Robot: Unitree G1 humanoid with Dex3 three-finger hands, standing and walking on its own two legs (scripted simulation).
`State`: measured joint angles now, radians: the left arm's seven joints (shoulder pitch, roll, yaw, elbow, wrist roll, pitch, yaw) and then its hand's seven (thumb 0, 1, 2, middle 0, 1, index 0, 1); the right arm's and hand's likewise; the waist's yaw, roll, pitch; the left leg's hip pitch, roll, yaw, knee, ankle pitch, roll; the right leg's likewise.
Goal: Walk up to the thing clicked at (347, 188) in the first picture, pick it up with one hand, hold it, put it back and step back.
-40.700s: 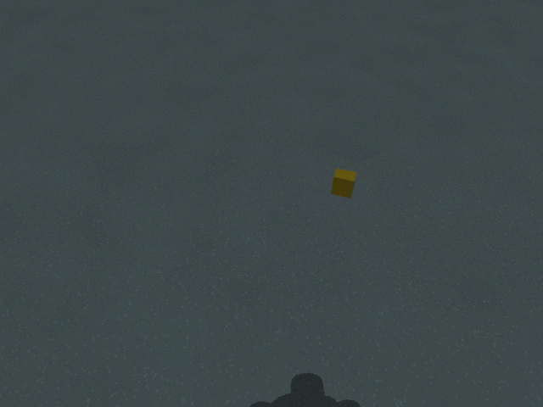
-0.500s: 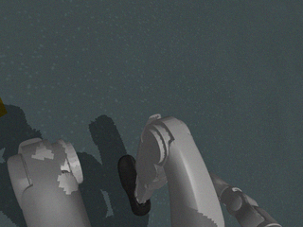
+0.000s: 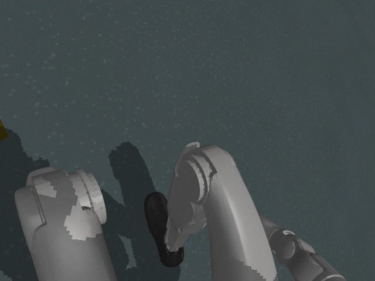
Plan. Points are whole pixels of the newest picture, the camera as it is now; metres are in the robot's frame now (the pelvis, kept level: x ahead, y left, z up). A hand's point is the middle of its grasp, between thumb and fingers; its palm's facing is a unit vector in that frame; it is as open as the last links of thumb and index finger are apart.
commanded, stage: open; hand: left
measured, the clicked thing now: out of the picture +0.44 +0.31 -0.23
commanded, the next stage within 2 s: withdraw in 0.04 s
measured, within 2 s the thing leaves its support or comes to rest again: rests again in 0.32 s
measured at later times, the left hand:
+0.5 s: hand out of the picture +0.41 +0.38 -0.11, palm faces +0.51 -0.86 -0.03, open 17.5 cm
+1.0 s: hand out of the picture +0.32 +0.44 +0.01, palm faces +0.45 -0.76 -0.46, open 17.5 cm
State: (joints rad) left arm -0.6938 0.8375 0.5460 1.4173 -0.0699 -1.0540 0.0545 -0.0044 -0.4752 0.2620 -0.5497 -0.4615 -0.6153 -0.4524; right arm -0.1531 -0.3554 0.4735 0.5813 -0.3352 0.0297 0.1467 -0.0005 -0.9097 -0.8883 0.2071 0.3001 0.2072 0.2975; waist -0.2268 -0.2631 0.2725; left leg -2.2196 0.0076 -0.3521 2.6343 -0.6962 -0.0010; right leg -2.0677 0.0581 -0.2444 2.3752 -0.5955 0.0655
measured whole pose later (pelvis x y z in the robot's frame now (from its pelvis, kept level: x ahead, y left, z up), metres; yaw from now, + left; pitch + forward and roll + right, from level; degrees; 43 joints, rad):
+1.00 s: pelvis +0.01 -0.01 +0.08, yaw +8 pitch +30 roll -9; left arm -0.44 0.72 0.52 0.87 0.08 -0.31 -0.03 -0.01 -0.57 0.02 -0.06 -0.05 -0.07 -0.04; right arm 0.08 -0.27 0.07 0.61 -0.02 0.13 0.07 0.00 -0.91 -0.90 0.21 0.30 0.21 0.30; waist -0.08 -0.03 -0.09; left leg -2.18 0.03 -0.13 2.31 -0.66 0.02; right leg -2.10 0.00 -0.08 2.20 -0.63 0.03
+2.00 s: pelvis +0.11 +0.00 +0.42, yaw +15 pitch +10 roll -2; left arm 0.49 0.22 -0.02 -0.04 -0.02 0.28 0.17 -0.01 -0.59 0.02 -0.05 -0.04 -0.05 -0.05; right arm 0.30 -0.19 0.04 0.48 0.03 -0.06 -0.19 0.01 -0.90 -0.90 0.20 0.30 0.20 0.30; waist -0.03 0.04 -0.16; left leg -0.68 0.03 -0.03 1.00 -0.49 -0.01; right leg -0.64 -0.01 -0.05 0.94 -0.47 0.02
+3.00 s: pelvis +0.09 -0.01 +0.43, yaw +16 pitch +6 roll -2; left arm 0.47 0.21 -0.01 0.00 -0.01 0.25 0.13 -0.01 -0.59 0.02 -0.05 -0.04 -0.05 -0.05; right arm 0.28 -0.21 0.03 0.51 0.02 -0.14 -0.18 0.01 -0.90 -0.90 0.20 0.30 0.20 0.30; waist -0.02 0.02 -0.10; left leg -0.62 0.03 -0.04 0.95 -0.44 -0.02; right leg -0.59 -0.01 -0.05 0.90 -0.43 0.00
